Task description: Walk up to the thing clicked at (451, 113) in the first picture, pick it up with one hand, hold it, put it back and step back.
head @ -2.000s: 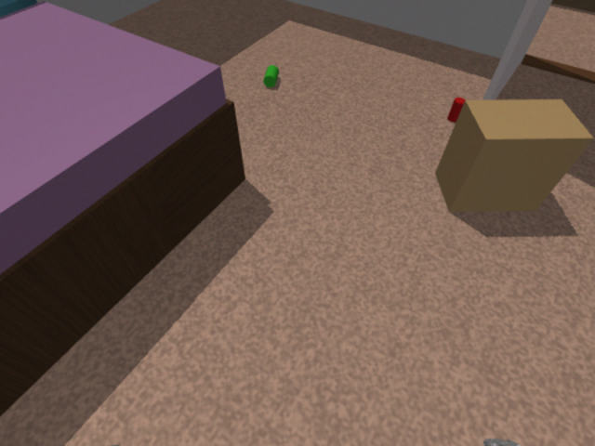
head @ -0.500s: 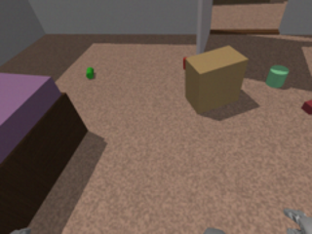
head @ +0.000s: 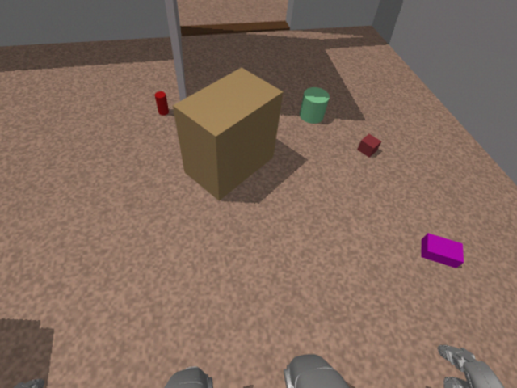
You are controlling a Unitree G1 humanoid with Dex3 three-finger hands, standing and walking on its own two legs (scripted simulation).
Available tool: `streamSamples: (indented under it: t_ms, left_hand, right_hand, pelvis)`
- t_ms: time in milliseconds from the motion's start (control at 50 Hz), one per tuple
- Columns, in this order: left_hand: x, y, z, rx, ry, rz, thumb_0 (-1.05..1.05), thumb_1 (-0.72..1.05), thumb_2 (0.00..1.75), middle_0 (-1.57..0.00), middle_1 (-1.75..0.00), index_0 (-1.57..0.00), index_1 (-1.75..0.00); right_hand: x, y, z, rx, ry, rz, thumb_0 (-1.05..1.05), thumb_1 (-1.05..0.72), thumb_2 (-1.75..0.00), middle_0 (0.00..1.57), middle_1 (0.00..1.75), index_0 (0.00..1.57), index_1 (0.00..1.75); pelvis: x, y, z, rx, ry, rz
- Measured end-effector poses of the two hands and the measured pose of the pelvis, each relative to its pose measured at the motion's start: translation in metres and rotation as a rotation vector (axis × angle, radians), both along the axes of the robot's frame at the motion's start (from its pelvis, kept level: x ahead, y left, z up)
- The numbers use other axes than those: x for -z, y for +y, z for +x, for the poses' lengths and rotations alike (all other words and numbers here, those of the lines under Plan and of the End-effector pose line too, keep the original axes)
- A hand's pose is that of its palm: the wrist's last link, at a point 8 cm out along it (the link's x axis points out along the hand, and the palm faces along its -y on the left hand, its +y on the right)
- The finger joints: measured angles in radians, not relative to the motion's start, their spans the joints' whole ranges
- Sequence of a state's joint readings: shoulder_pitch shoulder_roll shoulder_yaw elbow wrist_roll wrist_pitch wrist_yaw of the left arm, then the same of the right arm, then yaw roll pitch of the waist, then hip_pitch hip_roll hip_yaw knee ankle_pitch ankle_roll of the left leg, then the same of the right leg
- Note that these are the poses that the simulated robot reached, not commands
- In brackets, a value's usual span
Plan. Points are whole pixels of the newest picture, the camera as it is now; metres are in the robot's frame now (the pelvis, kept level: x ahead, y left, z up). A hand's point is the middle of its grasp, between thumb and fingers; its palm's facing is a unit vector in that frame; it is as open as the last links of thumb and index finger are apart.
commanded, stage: walk up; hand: left
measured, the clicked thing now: (162, 103) +1.57 +0.37 -0.69
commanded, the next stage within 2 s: none
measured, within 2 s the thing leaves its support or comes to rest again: neither
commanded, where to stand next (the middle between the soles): +1.21 +0.62 m, yaw -66 degrees
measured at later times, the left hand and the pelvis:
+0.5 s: hand (104, 196) +0.50 +0.30 -0.11, palm faces -0.27 -0.84 -0.47, open 7.4 cm; pelvis +0.29 +0.08 +0.00, yaw -17 degrees
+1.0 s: hand (72, 112) +0.80 +0.44 -0.12, palm faces -0.54 -0.65 -0.54, open 7.4 cm; pelvis +0.57 +0.21 +0.00, yaw -33 degrees
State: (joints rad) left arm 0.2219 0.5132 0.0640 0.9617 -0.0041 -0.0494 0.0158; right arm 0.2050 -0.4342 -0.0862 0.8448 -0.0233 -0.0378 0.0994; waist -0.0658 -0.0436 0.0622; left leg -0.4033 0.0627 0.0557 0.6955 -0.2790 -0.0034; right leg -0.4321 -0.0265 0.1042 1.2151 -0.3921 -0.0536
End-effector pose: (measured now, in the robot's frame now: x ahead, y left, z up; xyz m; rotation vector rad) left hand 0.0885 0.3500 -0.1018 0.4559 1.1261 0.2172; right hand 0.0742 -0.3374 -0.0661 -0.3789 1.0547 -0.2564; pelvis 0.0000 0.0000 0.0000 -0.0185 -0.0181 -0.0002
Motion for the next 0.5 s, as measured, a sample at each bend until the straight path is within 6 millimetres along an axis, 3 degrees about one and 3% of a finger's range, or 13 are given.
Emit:
streamSamples:
  t_ms: [60, 140, 200, 260, 340, 380, 420, 500]
  left_hand:
    - [-0.022, 0.008, 0.074, 0.081, -0.058, -0.027, 0.01, 0.91, 0.9, -0.2, -0.29, -0.2, -0.3]
    - [-0.044, 0.015, 0.159, 0.18, -0.07, -0.025, 0.01, 0.91, 0.9, -0.2, -0.29, -0.2, -0.3]
    - [-0.053, 0.013, 0.22, 0.243, -0.073, -0.013, 0.01, 0.91, 0.9, -0.2, -0.29, -0.2, -0.3]
    - [-0.054, 0.003, 0.283, 0.303, -0.088, -0.007, 0.01, 0.91, 0.9, -0.2, -0.3, -0.2, -0.3]
    - [-0.043, -0.019, 0.365, 0.371, -0.161, -0.011, 0.01, 0.9, 0.9, -0.2, -0.3, -0.2, -0.3]
    - [-0.038, -0.026, 0.391, 0.376, -0.209, -0.015, 0.01, 0.9, 0.9, -0.21, -0.3, -0.2, -0.3]
    - [-0.035, -0.026, 0.404, 0.359, -0.229, -0.019, 0.01, 0.9, 0.9, -0.21, -0.3, -0.2, -0.3]
    - [-0.037, -0.012, 0.411, 0.332, -0.171, -0.013, 0.0, 0.9, 0.9, -0.21, -0.3, -0.21, -0.3]
  right_hand:
    - [-0.009, 0.015, -0.024, 0.093, 0.093, 0.004, 0.0, -0.9, -0.9, 0.2, 0.3, 0.21, 0.3]
    - [-0.009, 0.036, -0.038, 0.199, 0.146, 0.028, 0.01, -0.9, -0.9, 0.2, 0.3, 0.21, 0.3]
    - [0.001, 0.054, -0.035, 0.27, 0.179, 0.056, 0.01, -0.9, -0.9, 0.2, 0.3, 0.21, 0.3]
    - [0.017, 0.073, -0.021, 0.321, 0.207, 0.091, 0.01, -0.9, -0.9, 0.2, 0.3, 0.21, 0.3]
    - [0.047, 0.094, 0.02, 0.357, 0.217, 0.139, 0.01, -0.9, -0.9, 0.2, 0.3, 0.21, 0.3]
    - [0.059, 0.101, 0.053, 0.356, 0.213, 0.153, 0.01, -0.9, -0.9, 0.2, 0.3, 0.21, 0.3]
    - [0.063, 0.108, 0.095, 0.328, 0.178, 0.169, 0.01, -0.9, -0.9, 0.2, 0.3, 0.21, 0.3]
    - [0.053, 0.112, 0.191, 0.25, 0.038, 0.178, 0.01, -0.9, -0.89, 0.2, 0.3, 0.21, 0.3]
  pelvis:
    - [-0.016, 0.017, 0.03, 0.044, 0.012, 0.0]
    - [-0.025, 0.038, 0.075, 0.095, 0.021, 0.008]
    - [-0.024, 0.051, 0.111, 0.133, 0.022, 0.016]
    - [-0.018, 0.059, 0.15, 0.175, 0.02, 0.026]
    - [0.002, 0.059, 0.204, 0.213, 0.011, 0.03]
    - [0.009, 0.06, 0.226, 0.239, -0.001, 0.002]
    - [0.01, 0.063, 0.246, 0.252, -0.008, -0.003]
    - [0.0, 0.076, 0.292, 0.296, -0.022, -0.021]
